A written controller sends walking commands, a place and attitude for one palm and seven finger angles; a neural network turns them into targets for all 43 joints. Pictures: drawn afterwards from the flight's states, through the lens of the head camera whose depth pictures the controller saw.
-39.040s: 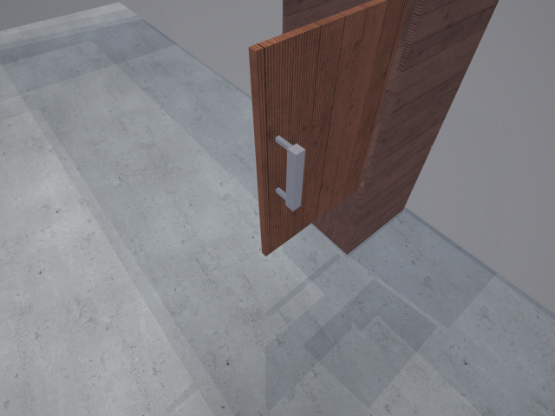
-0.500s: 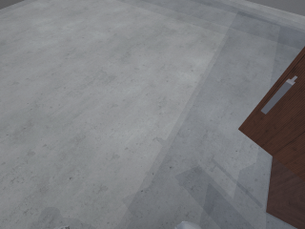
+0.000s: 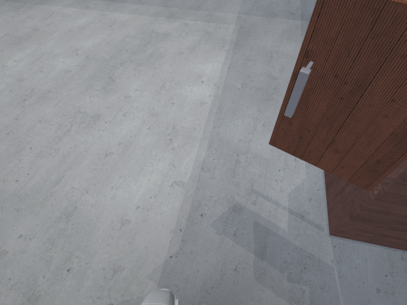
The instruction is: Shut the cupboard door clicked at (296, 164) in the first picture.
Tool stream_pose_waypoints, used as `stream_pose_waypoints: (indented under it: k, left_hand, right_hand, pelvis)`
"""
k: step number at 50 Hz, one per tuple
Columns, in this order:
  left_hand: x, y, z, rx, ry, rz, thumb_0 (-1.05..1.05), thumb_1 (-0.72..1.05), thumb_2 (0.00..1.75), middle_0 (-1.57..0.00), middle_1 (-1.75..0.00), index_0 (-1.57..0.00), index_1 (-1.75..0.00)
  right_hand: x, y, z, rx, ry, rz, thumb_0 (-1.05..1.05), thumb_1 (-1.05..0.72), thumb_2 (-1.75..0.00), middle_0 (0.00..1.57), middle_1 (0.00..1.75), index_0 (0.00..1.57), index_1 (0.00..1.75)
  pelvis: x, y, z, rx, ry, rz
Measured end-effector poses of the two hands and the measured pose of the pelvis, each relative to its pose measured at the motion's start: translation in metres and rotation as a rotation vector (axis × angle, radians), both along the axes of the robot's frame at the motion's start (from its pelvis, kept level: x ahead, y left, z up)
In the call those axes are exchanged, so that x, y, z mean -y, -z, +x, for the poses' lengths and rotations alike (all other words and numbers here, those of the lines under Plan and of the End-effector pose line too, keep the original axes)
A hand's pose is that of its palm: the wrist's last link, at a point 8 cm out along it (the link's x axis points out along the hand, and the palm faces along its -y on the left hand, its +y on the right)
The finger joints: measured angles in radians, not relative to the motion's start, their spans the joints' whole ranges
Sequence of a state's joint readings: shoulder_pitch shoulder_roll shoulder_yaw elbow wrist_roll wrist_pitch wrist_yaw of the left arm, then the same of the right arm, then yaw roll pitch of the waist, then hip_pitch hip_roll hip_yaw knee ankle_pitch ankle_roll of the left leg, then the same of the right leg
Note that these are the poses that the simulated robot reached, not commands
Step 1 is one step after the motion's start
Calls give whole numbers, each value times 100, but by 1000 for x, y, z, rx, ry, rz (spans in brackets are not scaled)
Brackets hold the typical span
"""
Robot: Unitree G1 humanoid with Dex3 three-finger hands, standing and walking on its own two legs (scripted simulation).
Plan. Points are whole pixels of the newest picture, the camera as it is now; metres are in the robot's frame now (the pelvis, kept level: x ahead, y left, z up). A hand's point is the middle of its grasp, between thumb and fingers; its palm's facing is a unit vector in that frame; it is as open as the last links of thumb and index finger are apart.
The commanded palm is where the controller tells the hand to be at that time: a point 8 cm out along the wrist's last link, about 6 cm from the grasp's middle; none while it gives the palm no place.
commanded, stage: turn to face it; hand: left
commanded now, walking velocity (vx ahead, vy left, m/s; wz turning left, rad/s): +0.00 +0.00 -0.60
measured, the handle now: (299, 90) +0.71 -0.24 -0.02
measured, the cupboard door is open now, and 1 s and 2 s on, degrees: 69 69 69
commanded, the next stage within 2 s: take the last steps up to it in 0.78 s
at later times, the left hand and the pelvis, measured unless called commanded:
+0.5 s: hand (121, 291) +0.16 +0.20 -0.16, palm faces -0.29 -0.92 -0.25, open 7.4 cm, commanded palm none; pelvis +0.00 +0.02 -0.01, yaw -19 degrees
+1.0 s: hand (148, 297) +0.16 +0.14 -0.18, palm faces -0.41 -0.90 -0.16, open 7.4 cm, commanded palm none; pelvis +0.02 +0.01 -0.01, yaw -28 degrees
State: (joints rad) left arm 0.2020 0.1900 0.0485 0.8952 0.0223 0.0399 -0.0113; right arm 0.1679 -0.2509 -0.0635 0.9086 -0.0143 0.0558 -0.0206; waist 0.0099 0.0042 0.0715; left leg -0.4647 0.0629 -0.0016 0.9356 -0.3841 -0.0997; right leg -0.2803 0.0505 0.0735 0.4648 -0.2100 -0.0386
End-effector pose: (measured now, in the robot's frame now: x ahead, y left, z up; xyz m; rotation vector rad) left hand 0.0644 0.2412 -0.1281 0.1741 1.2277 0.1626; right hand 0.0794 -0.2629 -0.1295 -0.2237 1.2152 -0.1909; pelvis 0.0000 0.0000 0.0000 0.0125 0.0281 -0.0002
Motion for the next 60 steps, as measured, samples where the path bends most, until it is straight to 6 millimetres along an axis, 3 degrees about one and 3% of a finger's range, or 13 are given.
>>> stream_pose_waypoints:
  k: [7, 13, 17, 22, 28, 32, 36, 42, 51, 55, 60]
  left_hand:
    - [-34, 26, -3, -73, 29, -23, 1, 90, 90, -20, -30, -20, -30]
    - [-55, 20, 22, -86, 107, -13, 1, 91, 90, -20, -30, -20, -30]
    - [-57, 12, 45, -68, 167, 4, 1, 91, 90, -20, -29, -20, -30]
    - [-36, 6, 81, -35, 265, 23, 1, 91, 90, -19, -29, -19, -29]
    - [19, 1, 125, 68, 408, 49, 1, 91, 90, -19, -29, -20, -29]
    - [49, -9, 130, 107, 459, 56, 1, 91, 90, -20, -29, -20, -30]
    - [65, -14, 123, 86, 477, 44, 1, 91, 90, -20, -30, -20, -30]
    - [74, -5, 113, 45, 487, -3, 1, 91, 90, -20, -30, -20, -30]
    - [44, 29, 106, -53, 457, -53, 1, 91, 90, -20, -30, -20, -30]
    - [36, 26, 115, -107, 496, -47, 1, 91, 90, -20, -30, -20, -30]
    - [43, 14, 140, -96, 521, -36, 1, 91, 90, -20, -29, -20, -30]
  right_hand:
    - [-28, -10, 14, 105, 38, -43, 1, -90, -90, 20, 30, 20, 30]
    - [-47, -22, -12, 84, 83, -49, 0, -90, -90, 20, 30, 20, 30]
    - [-51, -19, -38, 58, 154, -34, 0, -90, -90, 21, 30, 21, 30]
    - [-46, -7, -82, 5, 265, -2, 0, -90, -90, 21, 30, 21, 30]
    - [-25, 27, -141, -71, 400, 52, 0, -90, -90, 21, 30, 21, 30]
    - [-12, 34, -163, -121, 460, 60, 1, -90, -90, 20, 30, 20, 30]
    - [-7, 23, -164, -101, 482, 64, 1, -91, -90, 20, 30, 20, 30]
    - [-8, 10, -153, -62, 497, 54, 1, -91, -90, 20, 30, 20, 30]
    - [-32, 1, -125, 3, 489, -10, 0, -90, -90, 20, 30, 20, 30]
    - [-51, -10, -134, -11, 524, -5, 0, -90, -90, 20, 30, 20, 30]
    - [-71, -14, -156, -101, 582, 35, 0, -90, -90, 20, 30, 20, 30]
  pelvis:
    - [-29, 11, 3, -10, 89, -23]
    - [-39, 1, 5, 9, 176, -42]
    - [-40, -2, 6, 14, 232, -51]
    - [-33, 0, 4, 18, 300, -44]
    - [-8, 17, 2, 18, 369, -12]
    - [-1, 14, -2, 19, 392, -15]
    - [5, 4, -3, 16, 421, 2]
    - [7, -1, 1, 9, 447, -4]
    - [-11, 10, 24, 4, 489, -37]
    - [-11, 1, 36, 9, 520, -44]
    - [-1, -8, 51, 7, 543, -48]
